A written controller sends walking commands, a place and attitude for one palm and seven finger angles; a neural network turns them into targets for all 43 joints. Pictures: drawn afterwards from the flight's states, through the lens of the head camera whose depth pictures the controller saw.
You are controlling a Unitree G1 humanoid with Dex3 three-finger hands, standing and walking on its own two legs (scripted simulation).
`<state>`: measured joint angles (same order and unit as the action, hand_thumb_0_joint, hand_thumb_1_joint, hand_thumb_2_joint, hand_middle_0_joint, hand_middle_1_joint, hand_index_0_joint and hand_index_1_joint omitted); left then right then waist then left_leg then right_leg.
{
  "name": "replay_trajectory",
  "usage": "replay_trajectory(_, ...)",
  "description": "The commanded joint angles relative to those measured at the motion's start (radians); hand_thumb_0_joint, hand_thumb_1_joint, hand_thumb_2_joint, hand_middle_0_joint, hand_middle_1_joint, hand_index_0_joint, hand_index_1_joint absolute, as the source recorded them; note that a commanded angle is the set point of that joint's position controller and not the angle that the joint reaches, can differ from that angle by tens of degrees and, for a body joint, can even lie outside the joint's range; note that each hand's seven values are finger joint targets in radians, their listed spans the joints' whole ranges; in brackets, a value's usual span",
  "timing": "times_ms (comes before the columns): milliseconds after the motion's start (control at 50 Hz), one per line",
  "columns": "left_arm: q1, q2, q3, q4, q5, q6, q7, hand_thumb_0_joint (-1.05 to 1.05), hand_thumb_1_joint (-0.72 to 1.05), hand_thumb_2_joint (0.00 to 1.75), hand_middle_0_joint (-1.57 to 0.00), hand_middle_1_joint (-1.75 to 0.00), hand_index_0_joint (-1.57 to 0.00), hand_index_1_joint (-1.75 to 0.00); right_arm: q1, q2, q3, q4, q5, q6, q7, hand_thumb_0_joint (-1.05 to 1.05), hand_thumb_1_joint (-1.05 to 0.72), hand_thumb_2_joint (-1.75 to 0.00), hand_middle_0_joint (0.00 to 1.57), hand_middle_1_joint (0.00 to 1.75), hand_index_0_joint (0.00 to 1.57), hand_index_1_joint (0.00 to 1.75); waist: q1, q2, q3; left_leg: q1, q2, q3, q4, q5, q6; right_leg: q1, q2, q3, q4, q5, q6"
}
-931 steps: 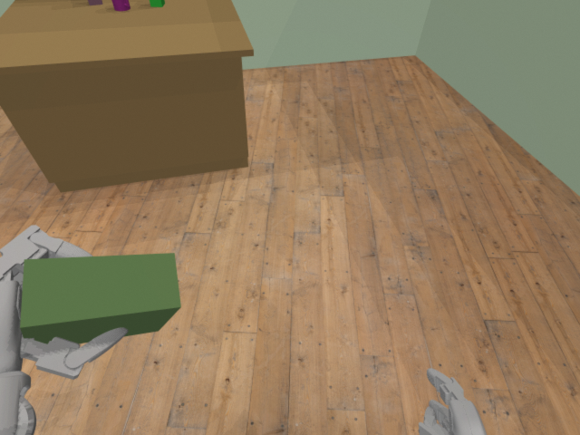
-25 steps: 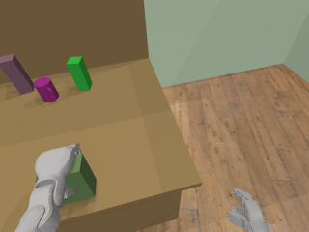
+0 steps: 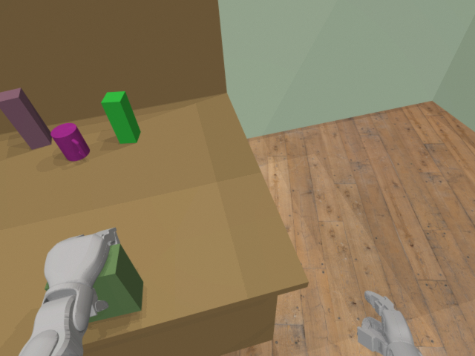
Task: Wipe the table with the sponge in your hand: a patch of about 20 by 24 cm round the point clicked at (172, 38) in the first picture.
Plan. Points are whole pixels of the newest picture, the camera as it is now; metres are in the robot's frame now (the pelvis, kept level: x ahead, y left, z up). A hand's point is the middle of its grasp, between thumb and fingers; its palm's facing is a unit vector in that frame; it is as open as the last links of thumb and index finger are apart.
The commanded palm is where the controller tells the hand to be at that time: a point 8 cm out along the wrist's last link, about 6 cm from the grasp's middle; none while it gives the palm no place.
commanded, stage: move the sponge above the wiping area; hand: left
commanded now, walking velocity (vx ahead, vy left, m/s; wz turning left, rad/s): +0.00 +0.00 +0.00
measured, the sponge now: (105, 291) +0.21 +0.29 -0.03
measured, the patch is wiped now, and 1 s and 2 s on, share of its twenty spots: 0.00 0.00 0.05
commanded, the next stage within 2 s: lower the sponge onto the table in 0.08 s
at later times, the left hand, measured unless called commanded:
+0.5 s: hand (101, 265) +0.23 +0.29 +0.02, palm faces -0.09 -0.08 -0.99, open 10.1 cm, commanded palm +0.21 +0.28 +0.09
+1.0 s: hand (102, 275) +0.22 +0.29 +0.00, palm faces -0.11 -0.09 -0.99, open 10.1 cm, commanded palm +0.21 +0.29 +0.06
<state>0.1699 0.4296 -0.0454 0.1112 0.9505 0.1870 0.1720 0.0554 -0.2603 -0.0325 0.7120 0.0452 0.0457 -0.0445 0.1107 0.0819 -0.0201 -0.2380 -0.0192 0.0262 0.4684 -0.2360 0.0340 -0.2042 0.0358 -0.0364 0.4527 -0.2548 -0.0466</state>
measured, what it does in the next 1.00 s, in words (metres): stands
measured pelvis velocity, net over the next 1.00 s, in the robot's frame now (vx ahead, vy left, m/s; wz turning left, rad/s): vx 0.00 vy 0.00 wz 0.00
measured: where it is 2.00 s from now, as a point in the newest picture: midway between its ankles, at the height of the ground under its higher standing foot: outside the picture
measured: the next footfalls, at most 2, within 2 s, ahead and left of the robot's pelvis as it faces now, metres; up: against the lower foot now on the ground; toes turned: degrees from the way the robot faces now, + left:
none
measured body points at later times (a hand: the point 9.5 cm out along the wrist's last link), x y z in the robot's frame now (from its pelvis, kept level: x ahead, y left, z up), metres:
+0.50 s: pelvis +0.00 +0.00 +0.00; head +0.00 -0.03 +0.45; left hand +0.23 +0.29 +0.08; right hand +0.22 -0.21 -0.10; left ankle +0.01 +0.10 -0.74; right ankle -0.01 -0.09 -0.74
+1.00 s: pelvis +0.00 +0.00 +0.00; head +0.01 -0.03 +0.45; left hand +0.23 +0.29 +0.06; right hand +0.22 -0.23 -0.10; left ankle +0.01 +0.10 -0.74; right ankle -0.01 -0.09 -0.74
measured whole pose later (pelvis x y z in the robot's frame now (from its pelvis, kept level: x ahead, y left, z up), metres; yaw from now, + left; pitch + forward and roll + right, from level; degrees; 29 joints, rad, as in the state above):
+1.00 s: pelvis +0.00 +0.00 +0.00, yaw +0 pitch +1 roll +0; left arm 0.12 0.40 -0.07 0.22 0.97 0.23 0.20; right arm 0.05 -0.25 -0.03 0.72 0.05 0.06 -0.04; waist 0.10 0.07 -0.03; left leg -0.26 -0.02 0.03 0.48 -0.24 0.03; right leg -0.23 0.04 -0.03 0.46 -0.26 -0.05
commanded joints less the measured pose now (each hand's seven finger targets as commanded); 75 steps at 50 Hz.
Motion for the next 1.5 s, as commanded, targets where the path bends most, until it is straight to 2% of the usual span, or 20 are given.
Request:
replay_trajectory(0,-0.275,0.219,0.12,-0.194,0.027,0.021,0.056,0.0,0.1,1.3,-1.2,-1.6,-1.2,-1.6,-0.186,-0.102,-0.023,-0.16,0.001,-0.057,-0.01,0.0,-0.9,-0.9,0.2,0.3,0.2,0.3,-0.007,-0.033,-0.184,0.113,0.006,-0.102,-0.043,0.204,0.015,0.002,-0.021,0.113,-0.081,0.174,-0.028)
replay_trajectory(80,-0.342,0.191,0.078,-0.185,0.025,0.04,0.049,0.0,0.1,1.3,-1.2,-1.6,-1.2,-1.6,-0.19,-0.097,-0.016,-0.16,0.005,-0.057,-0.016,0.0,-0.9,-0.9,0.2,0.3,0.2,0.3,-0.015,-0.001,-0.195,0.124,0.004,-0.101,-0.059,0.169,0.015,0.003,-0.019,0.098,-0.085,0.126,-0.028)
replay_trajectory(160,-0.314,0.216,0.1,-0.167,0.038,0.054,0.036,0.0,0.1,1.3,-1.2,-1.6,-1.2,-1.6,-0.201,-0.101,-0.012,-0.159,-0.001,-0.048,-0.009,0.0,-0.9,-0.9,0.2,0.3,0.2,0.3,0.003,-0.005,-0.204,0.124,0.0,-0.111,-0.062,0.204,0.007,0.024,-0.013,0.116,-0.084,0.159,-0.037)
replay_trajectory(240,-0.297,0.171,0.059,-0.148,0.039,0.072,0.024,0.0,0.1,1.3,-1.2,-1.6,-1.2,-1.6,-0.198,-0.097,-0.009,-0.168,0.003,-0.037,0.001,0.0,-0.9,-0.9,0.2,0.3,0.2,0.3,-0.002,-0.039,-0.191,0.108,0.003,-0.106,-0.065,0.2,0.007,0.018,-0.016,0.099,-0.085,0.156,-0.032)
replay_trajectory(340,-0.337,0.215,0.093,-0.133,0.044,0.086,0.022,0.0,0.1,1.3,-1.2,-1.6,-1.2,-1.6,-0.205,-0.102,-0.005,-0.169,0.005,-0.026,-0.005,0.0,-0.9,-0.9,0.2,0.3,0.2,0.3,0.001,-0.058,-0.187,0.096,-0.002,-0.101,-0.068,0.177,0.011,0.028,-0.015,0.11,-0.091,0.14,-0.031)
replay_trajectory(360,-0.359,0.225,0.1,-0.16,0.044,0.083,0.023,0.0,0.1,1.3,-1.2,-1.6,-1.2,-1.6,-0.211,-0.103,-0.003,-0.17,0.003,-0.025,-0.007,0.0,-0.9,-0.9,0.2,0.3,0.2,0.3,0.002,-0.018,-0.18,0.107,-0.003,-0.108,-0.072,0.168,0.01,0.022,-0.012,0.122,-0.094,0.126,-0.035)
replay_trajectory(460,-0.334,0.232,0.115,-0.176,0.04,0.062,0.028,0.0,0.1,1.3,-1.2,-1.6,-1.2,-1.6,-0.199,-0.105,-0.009,-0.164,0.001,-0.032,-0.007,0.0,-0.9,-0.9,0.2,0.3,0.2,0.3,-0.001,-0.011,-0.219,0.123,-0.005,-0.103,-0.055,0.224,0.012,0.048,-0.014,0.13,-0.084,0.205,-0.037)
replay_trajectory(520,-0.309,0.162,0.054,-0.143,0.032,0.059,0.025,0.0,0.1,1.3,-1.2,-1.6,-1.2,-1.6,-0.191,-0.1,-0.013,-0.167,0.005,-0.041,-0.005,0.0,-0.9,-0.9,0.2,0.3,0.2,0.3,-0.011,-0.03,-0.18,0.11,-0.001,-0.095,-0.052,0.21,0.015,0.016,-0.018,0.109,-0.087,0.191,-0.031)
replay_trajectory(600,-0.31,0.165,0.059,-0.142,0.031,0.045,0.028,0.0,0.1,1.3,-1.2,-1.6,-1.2,-1.6,-0.179,-0.102,-0.019,-0.168,0.004,-0.046,-0.005,0.0,-0.9,-0.9,0.2,0.3,0.2,0.3,-0.009,-0.046,-0.206,0.11,-0.001,-0.095,-0.046,0.209,0.019,0.019,-0.017,0.11,-0.079,0.193,-0.03)
replay_trajectory(660,-0.293,0.227,0.125,-0.153,0.044,0.035,0.048,0.0,0.1,1.3,-1.2,-1.6,-1.2,-1.6,-0.173,-0.111,-0.026,-0.158,-0.002,-0.043,-0.003,0.0,-0.9,-0.9,0.2,0.3,0.2,0.3,0.003,-0.029,-0.229,0.111,-0.003,-0.1,-0.039,0.241,0.014,0.04,-0.014,0.129,-0.065,0.237,-0.037)
replay_trajectory(680,-0.285,0.175,0.082,-0.16,0.037,0.031,0.051,0.0,0.1,1.3,-1.2,-1.6,-1.2,-1.6,-0.168,-0.103,-0.025,-0.169,0.0,-0.044,-0.004,0.0,-0.9,-0.9,0.2,0.3,0.2,0.3,-0.006,-0.036,-0.233,0.104,0.0,-0.091,-0.037,0.247,0.018,0.045,-0.019,0.108,-0.057,0.253,-0.031)
replay_trajectory(740,-0.239,0.208,0.122,-0.138,0.052,0.034,0.07,0.0,0.1,1.3,-1.2,-1.6,-1.2,-1.6,-0.171,-0.108,-0.029,-0.161,-0.002,-0.042,0.0,0.0,-0.9,-0.9,0.2,0.3,0.2,0.3,0.009,-0.036,-0.24,0.099,-0.004,-0.084,-0.023,0.278,0.014,0.051,-0.022,0.122,-0.051,0.306,-0.034)
replay_trajectory(880,-0.273,0.157,0.07,-0.118,0.033,0.053,0.076,0.0,0.1,1.3,-1.2,-1.6,-1.2,-1.6,-0.167,-0.108,-0.03,-0.16,0.006,-0.038,-0.002,0.0,-0.9,-0.9,0.2,0.3,0.2,0.3,-0.018,-0.037,-0.21,0.089,0.0,-0.085,-0.024,0.232,0.018,0.015,-0.018,0.108,-0.054,0.251,-0.028)
replay_trajectory(940,-0.256,0.183,0.092,-0.088,0.041,0.045,0.074,0.0,0.1,1.3,-1.2,-1.6,-1.2,-1.6,-0.165,-0.11,-0.031,-0.155,0.003,-0.039,-0.004,0.0,-0.9,-0.9,0.2,0.3,0.2,0.3,-0.011,-0.067,-0.218,0.081,-0.007,-0.08,-0.014,0.234,0.021,0.022,-0.022,0.118,-0.057,0.275,-0.027)
replay_trajectory(1060,-0.296,0.195,0.103,-0.093,0.054,0.012,0.087,0.0,0.1,1.3,-1.2,-1.6,-1.2,-1.6,-0.151,-0.109,-0.036,-0.149,-0.002,-0.043,-0.006,0.0,-0.9,-0.9,0.2,0.3,0.2,0.3,-0.011,-0.002,-0.224,0.095,-0.002,-0.099,-0.01,0.221,0.015,-0.013,-0.013,0.119,-0.047,0.22,-0.035)
replay_trajectory(1080,-0.308,0.151,0.063,-0.099,0.049,0.005,0.089,0.0,0.1,1.3,-1.2,-1.6,-1.2,-1.6,-0.143,-0.102,-0.036,-0.155,0.002,-0.046,-0.005,0.0,-0.9,-0.9,0.2,0.3,0.2,0.3,-0.022,0.001,-0.234,0.092,0.002,-0.09,-0.008,0.217,0.017,-0.017,-0.016,0.099,-0.038,0.217,-0.031)
replay_trajectory(1160,-0.281,0.203,0.123,-0.05,0.058,0.011,0.109,0.0,0.1,1.3,-1.2,-1.6,-1.2,-1.6,-0.14,-0.114,-0.04,-0.143,-0.001,-0.039,-0.002,0.0,-0.9,-0.9,0.2,0.3,0.2,0.3,-0.007,-0.029,-0.235,0.075,0.001,-0.096,-0.006,0.228,0.011,-0.015,-0.011,0.117,-0.034,0.232,-0.037)
replay_trajectory(1300,-0.281,0.118,0.043,-0.018,0.059,0.035,0.122,0.0,0.1,1.3,-1.2,-1.6,-1.2,-1.6,-0.142,-0.104,-0.038,-0.156,0.007,-0.035,0.003,0.0,-0.9,-0.9,0.2,0.3,0.2,0.3,-0.018,-0.051,-0.215,0.052,0.006,-0.098,-0.003,0.176,0.012,-0.055,-0.012,0.086,-0.026,0.161,-0.029)
replay_trajectory(1360,-0.287,0.156,0.079,0.023,0.06,0.046,0.124,0.0,0.1,1.3,-1.2,-1.6,-1.2,-1.6,-0.136,-0.114,-0.039,-0.143,0.007,-0.027,-0.002,0.0,-0.9,-0.9,0.2,0.3,0.2,0.3,-0.016,-0.062,-0.207,0.037,0.003,-0.099,-0.005,0.16,0.011,-0.054,-0.009,0.102,-0.031,0.152,-0.032)
replay_trajectory(1480,-0.271,0.107,0.036,0.045,0.059,0.048,0.117,0.0,0.1,1.3,-1.2,-1.6,-1.2,-1.6,-0.127,-0.109,-0.038,-0.151,0.01,-0.019,0.002,0.0,-0.9,-0.9,0.2,0.3,0.2,0.3,-0.021,-0.071,-0.204,0.019,0.001,-0.087,0.003,0.153,0.014,-0.058,-0.011,0.09,-0.021,0.157,-0.03)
